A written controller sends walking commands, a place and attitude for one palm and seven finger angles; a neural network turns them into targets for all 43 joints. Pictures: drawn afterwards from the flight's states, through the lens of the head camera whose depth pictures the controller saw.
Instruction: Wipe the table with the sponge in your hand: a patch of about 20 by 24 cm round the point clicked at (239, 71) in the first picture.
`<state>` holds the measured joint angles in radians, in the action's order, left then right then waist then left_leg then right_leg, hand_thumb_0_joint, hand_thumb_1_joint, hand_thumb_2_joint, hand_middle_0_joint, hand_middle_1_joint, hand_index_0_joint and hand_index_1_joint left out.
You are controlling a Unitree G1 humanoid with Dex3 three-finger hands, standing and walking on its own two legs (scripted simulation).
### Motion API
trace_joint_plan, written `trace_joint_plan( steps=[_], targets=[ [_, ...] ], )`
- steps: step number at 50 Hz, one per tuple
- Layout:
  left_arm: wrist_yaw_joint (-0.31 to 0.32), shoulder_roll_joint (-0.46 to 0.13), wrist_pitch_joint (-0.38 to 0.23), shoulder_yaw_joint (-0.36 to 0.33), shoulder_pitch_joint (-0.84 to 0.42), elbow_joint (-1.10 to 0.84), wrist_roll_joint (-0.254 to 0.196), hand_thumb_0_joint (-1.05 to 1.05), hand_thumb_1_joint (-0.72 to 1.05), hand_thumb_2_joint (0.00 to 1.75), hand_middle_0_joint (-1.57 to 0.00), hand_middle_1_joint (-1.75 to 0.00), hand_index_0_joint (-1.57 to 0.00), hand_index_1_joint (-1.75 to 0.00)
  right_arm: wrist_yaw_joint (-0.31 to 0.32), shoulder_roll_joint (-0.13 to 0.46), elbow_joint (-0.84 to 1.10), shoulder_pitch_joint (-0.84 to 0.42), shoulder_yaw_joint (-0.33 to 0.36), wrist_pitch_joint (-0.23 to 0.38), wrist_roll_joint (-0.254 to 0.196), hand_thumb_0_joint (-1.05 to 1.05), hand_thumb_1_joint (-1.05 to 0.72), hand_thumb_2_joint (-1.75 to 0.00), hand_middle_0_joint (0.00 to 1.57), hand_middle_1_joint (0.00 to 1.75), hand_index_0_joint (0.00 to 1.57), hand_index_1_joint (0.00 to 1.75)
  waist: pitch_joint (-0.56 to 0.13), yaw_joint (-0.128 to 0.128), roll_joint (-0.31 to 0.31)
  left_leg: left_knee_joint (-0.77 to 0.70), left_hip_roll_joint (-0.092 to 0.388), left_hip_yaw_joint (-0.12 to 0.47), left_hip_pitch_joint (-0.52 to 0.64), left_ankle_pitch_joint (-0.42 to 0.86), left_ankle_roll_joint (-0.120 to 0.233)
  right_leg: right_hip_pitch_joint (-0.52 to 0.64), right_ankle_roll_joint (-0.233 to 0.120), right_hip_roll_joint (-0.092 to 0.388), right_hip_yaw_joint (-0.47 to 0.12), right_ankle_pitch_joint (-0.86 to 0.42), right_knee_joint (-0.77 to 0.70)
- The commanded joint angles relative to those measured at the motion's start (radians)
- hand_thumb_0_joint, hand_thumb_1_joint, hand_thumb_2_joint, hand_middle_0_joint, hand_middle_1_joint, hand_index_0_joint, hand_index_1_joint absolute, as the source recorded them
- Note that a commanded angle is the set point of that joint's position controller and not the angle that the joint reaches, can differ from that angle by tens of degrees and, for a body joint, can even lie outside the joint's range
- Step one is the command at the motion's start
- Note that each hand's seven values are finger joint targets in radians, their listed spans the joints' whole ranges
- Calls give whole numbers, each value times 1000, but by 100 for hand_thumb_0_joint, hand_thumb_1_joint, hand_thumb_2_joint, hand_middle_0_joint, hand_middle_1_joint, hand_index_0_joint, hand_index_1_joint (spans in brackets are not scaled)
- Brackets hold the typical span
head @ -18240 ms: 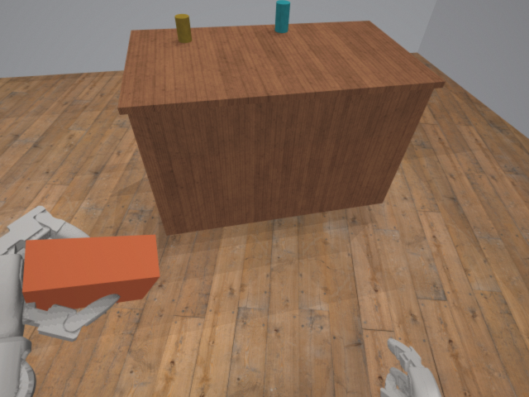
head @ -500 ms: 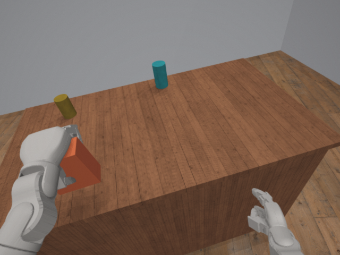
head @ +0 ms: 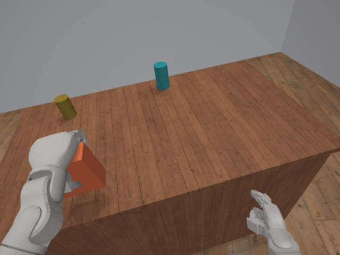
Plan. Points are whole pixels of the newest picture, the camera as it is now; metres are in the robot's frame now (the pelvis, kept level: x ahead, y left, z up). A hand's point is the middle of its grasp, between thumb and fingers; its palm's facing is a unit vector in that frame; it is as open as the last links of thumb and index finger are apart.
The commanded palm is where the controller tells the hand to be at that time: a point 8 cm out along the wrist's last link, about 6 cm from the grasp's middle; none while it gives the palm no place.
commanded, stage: move the sponge above the wiping area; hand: left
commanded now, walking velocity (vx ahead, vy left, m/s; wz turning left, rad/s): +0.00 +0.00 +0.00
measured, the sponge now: (78, 175) +0.24 +0.28 +0.08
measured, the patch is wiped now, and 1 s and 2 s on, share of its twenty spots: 0.00 0.00 0.00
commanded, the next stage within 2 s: lower the sponge onto the table in 1.78 s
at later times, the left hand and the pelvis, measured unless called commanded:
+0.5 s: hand (77, 161) +0.26 +0.27 +0.11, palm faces +0.05 -0.08 -1.00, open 9.6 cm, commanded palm +0.23 +0.27 +0.17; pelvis +0.01 +0.01 +0.00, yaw +0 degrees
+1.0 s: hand (82, 158) +0.28 +0.28 +0.09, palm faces +0.02 -0.08 -1.00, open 9.6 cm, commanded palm +0.25 +0.28 +0.16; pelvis +0.02 +0.01 +0.00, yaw +0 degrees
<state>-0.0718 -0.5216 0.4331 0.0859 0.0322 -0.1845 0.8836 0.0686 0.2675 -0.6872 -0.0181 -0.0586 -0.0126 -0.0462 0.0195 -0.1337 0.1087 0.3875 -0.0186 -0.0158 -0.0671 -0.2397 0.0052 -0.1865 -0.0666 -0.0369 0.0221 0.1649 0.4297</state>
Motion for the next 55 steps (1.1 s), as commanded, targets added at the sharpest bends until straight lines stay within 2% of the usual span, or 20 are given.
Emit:
trace_joint_plan(
  steps=[1,3,4,8,9,14,18,22,23,24,28,29,36,38,39,43,44,48,49,55],
  targets=[
    [71,-233,-9,-176,-266,-192,44,0,10,130,-120,-160,-120,-160,0,83,180,-228,31,56,5,0,-90,-90,20,30,20,30,-209,-3,-56,-59,-12,106,-55,202,28,155,-19,41,-183,-35,-91],
    [83,-267,4,-217,-248,-211,43,0,10,130,-120,-160,-120,-160,-3,82,184,-248,30,54,2,0,-90,-90,20,30,20,30,-209,-13,-37,-58,-12,107,-55,208,29,161,-29,35,-211,-38,-89],
    [77,-213,17,-170,-242,-189,39,0,10,130,-120,-160,-120,-160,-3,81,191,-242,27,51,3,0,-90,-90,20,30,20,30,-218,-6,-55,-57,-13,97,-68,214,30,180,-22,42,-181,-55,-80],
    [74,-237,33,-173,-272,-203,50,0,10,130,-120,-160,-120,-160,-4,85,187,-259,26,43,-4,0,-90,-90,20,30,20,30,-198,2,-44,-62,-13,104,-53,203,30,145,-27,31,-205,-32,-94],
    [66,-189,38,-133,-259,-192,49,0,10,130,-120,-160,-120,-160,-5,82,193,-247,27,43,-1,0,-90,-90,20,30,20,30,-214,1,-39,-62,-13,98,-56,215,34,165,-23,37,-168,-54,-82],
    [57,-164,17,-95,-277,-207,63,0,10,130,-120,-160,-120,-160,-7,79,193,-237,27,46,1,0,-90,-90,20,30,20,30,-222,7,-45,-66,-11,101,-39,222,38,159,-23,30,-158,-59,-84],
    [81,-216,3,-137,-333,-205,77,0,10,130,-120,-160,-120,-160,-5,79,183,-245,26,41,0,0,-90,-90,20,30,20,30,-207,1,-27,-80,-11,109,-38,186,34,148,-31,24,-196,-12,-103],
    [98,-176,1,-113,-322,-158,75,0,10,130,-120,-160,-120,-160,-6,78,173,-228,35,38,1,0,-90,-90,20,30,20,30,-239,-1,-43,-80,-11,104,-37,232,28,178,-24,31,-158,-71,-92],
    [107,-224,6,-159,-316,-176,81,0,10,130,-120,-160,-120,-160,-9,81,175,-242,31,42,0,0,-90,-90,20,30,20,30,-242,-10,-28,-82,-13,112,-33,225,30,179,-35,21,-194,-54,-92],
    [102,-147,17,-94,-311,-159,76,0,10,130,-120,-160,-120,-160,-11,72,184,-243,27,43,1,0,-90,-90,20,30,20,30,-236,-2,-41,-79,-13,100,-42,237,31,185,-28,28,-156,-76,-85],
    [104,-204,46,-143,-284,-132,79,0,10,130,-120,-160,-120,-160,-15,86,173,-252,30,30,-4,0,-90,-90,20,30,20,30,-211,-6,-50,-80,-13,106,-47,235,30,167,-33,24,-189,-71,-95],
    [93,-127,54,-74,-297,-128,72,0,10,130,-120,-160,-120,-160,-15,78,186,-245,27,31,-4,0,-90,-90,20,30,20,30,-217,7,-69,-79,-13,96,-57,236,33,178,-23,31,-151,-84,-87],
    [75,-160,28,-83,-353,-84,79,0,10,130,-120,-160,-120,-160,0,87,176,-223,30,31,-4,0,-90,-90,20,30,20,30,-233,14,-75,-69,-18,94,-45,218,39,168,-18,34,-157,-68,-97],
    [85,-215,12,-125,-386,-106,89,0,10,130,-120,-160,-120,-160,2,89,175,-222,29,36,-4,0,-90,-90,20,30,20,30,-244,12,-43,-70,-19,98,-30,208,39,159,-29,26,-190,-47,-102],
    [86,-151,6,-76,-392,-104,89,0,10,130,-120,-160,-120,-160,3,80,182,-215,31,41,-4,0,-90,-90,20,30,20,30,-262,17,-45,-66,-18,88,-33,231,41,175,-24,31,-156,-77,-89],
    [108,-196,-9,-128,-352,-98,86,0,10,130,-120,-160,-120,-160,-2,88,171,-210,35,45,0,0,-90,-90,20,30,20,30,-251,4,-41,-70,-14,101,-23,260,34,173,-32,28,-181,-116,-94],
    [109,-143,-3,-88,-357,-81,83,0,10,130,-120,-160,-120,-160,-1,82,175,-205,35,45,-2,0,-90,-90,20,30,20,30,-256,13,-52,-68,-14,90,-34,265,37,182,-25,32,-153,-128,-87],
    [124,-209,20,-148,-331,-64,84,0,10,130,-120,-160,-120,-160,-2,95,168,-218,38,37,-4,0,-90,-90,20,30,20,30,-248,2,-60,-66,-19,93,-39,261,34,185,-30,33,-188,-134,-90],
    [119,-152,26,-98,-351,-53,84,0,10,130,-120,-160,-120,-160,-2,89,172,-211,37,37,-5,0,-90,-90,20,30,20,30,-258,15,-60,-65,-18,82,-46,271,36,192,-23,36,-155,-151,-81],
    [105,-173,17,-101,-378,-46,82,0,10,130,-120,-160,-120,-160,4,94,169,-202,39,40,-7,0,-90,-90,20,30,20,30,-272,17,-55,-61,-16,90,-30,275,38,186,-22,36,-151,-150,-84]
  ],
)
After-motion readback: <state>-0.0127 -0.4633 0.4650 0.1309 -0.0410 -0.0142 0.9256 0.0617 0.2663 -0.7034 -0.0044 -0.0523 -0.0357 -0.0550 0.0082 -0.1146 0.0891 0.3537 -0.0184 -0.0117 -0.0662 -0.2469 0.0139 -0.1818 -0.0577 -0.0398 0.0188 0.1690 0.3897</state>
